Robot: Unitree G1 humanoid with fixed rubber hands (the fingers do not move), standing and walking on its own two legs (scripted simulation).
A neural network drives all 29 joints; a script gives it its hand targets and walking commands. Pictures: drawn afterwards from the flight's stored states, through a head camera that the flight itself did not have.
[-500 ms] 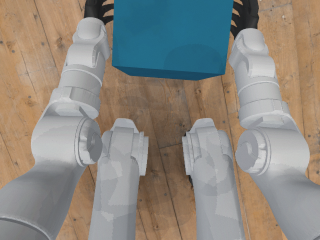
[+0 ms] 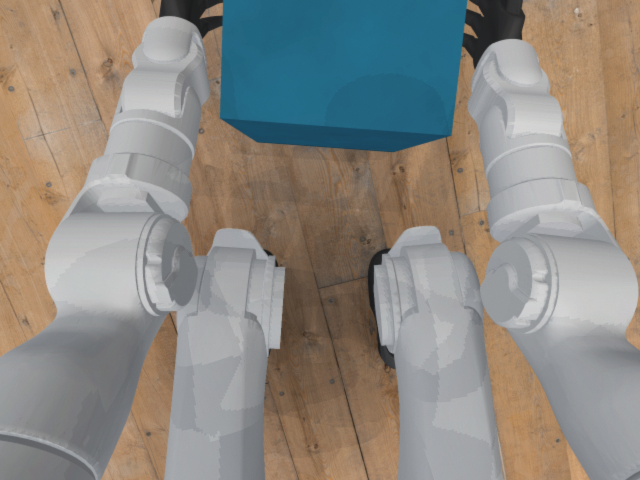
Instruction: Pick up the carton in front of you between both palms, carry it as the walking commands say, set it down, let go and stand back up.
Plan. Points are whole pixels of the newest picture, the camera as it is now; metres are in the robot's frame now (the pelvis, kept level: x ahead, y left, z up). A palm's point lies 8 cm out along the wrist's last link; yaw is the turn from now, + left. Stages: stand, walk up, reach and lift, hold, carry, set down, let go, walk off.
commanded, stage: set down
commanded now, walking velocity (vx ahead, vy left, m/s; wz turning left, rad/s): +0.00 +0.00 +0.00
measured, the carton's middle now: (336, 52) +0.52 -0.01 -0.24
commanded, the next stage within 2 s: let go in 1.56 s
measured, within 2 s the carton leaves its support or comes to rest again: neither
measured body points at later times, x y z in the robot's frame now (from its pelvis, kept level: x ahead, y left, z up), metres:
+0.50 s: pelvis +0.00 +0.00 +0.00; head +0.36 +0.00 +0.25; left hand +0.53 +0.19 -0.19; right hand +0.52 -0.21 -0.19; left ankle +0.11 +0.12 -0.33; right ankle +0.11 -0.12 -0.33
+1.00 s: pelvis +0.01 +0.00 +0.09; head +0.33 +0.00 +0.40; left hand +0.55 +0.18 -0.03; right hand +0.53 -0.21 -0.03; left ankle +0.11 +0.12 -0.33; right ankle +0.11 -0.12 -0.33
